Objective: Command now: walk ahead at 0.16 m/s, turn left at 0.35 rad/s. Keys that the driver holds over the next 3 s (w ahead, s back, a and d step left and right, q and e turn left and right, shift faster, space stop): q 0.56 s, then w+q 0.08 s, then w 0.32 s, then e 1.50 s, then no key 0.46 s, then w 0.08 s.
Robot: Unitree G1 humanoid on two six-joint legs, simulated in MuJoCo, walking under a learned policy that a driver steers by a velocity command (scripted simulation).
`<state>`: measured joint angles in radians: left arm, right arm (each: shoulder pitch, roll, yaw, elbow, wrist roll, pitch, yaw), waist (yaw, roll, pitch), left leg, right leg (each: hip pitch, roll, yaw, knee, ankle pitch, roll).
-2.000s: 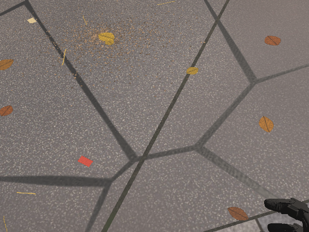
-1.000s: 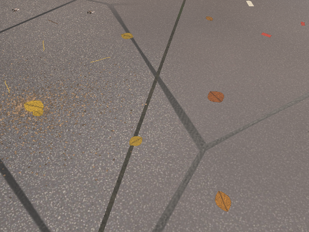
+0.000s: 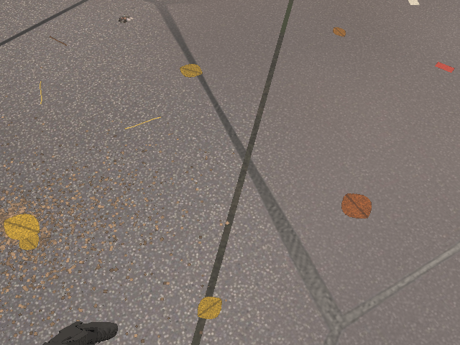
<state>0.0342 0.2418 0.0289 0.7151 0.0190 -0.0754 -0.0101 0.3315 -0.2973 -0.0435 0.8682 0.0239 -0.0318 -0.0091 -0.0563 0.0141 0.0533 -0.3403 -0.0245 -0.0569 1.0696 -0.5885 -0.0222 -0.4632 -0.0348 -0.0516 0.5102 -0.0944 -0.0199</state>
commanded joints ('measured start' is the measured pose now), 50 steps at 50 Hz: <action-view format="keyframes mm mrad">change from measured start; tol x32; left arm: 1 98 124 40 -11 -10 23 21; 50 250 162 54 123 -25 -15 15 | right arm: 1 17 -109 -42 -75 3 35 -21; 50 -252 -38 -27 -323 -26 -50 16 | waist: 1 58 -119 -203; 15 14 -123 -131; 18 56 353 -98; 50 112 -129 26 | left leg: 1 -282 102 -12 142 56 -39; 15 18 80 131 -445 338 43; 18 301 344 -338 -679 962 252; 28 261 230 -256 -710 771 247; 33 171 207 -363 -816 122 258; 40 11 132 -364 -715 37 199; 44 -554 4 -117 -38 47 64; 50 -424 79 35 -173 382 4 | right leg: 1 370 -289 235 -168 297 -209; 14 272 -320 -6 -207 56 -166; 20 -238 18 72 685 -538 79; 40 304 30 65 -108 -129 -13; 44 505 -358 685 -331 -616 -268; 50 412 -168 287 -347 51 -174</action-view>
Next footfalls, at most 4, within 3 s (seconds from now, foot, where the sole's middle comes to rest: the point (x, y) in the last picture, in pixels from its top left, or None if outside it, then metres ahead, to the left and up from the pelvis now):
0.34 left None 0.11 0.14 -0.76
0.82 right None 0.21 -0.06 -0.77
1.20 left None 0.34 0.28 -0.76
1.60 right None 0.38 0.03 -0.77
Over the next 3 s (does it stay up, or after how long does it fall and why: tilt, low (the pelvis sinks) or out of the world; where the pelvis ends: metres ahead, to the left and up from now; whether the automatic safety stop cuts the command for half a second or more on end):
stays up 0.32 0.09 0.01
